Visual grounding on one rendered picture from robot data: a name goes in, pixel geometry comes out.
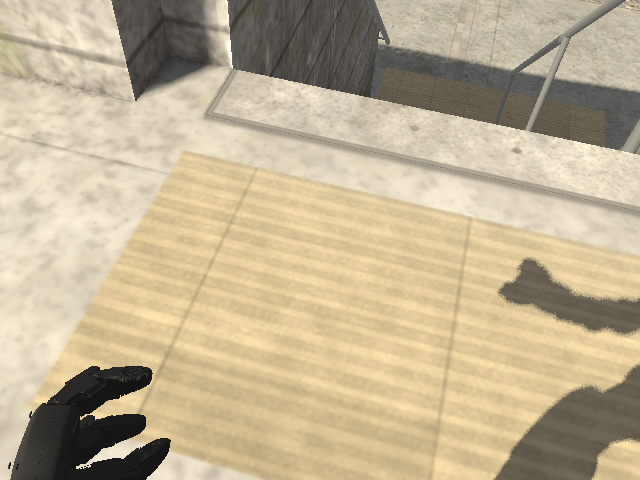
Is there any left robot hand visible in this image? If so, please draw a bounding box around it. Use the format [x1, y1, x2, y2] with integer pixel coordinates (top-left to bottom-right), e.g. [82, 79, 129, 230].
[8, 366, 171, 480]

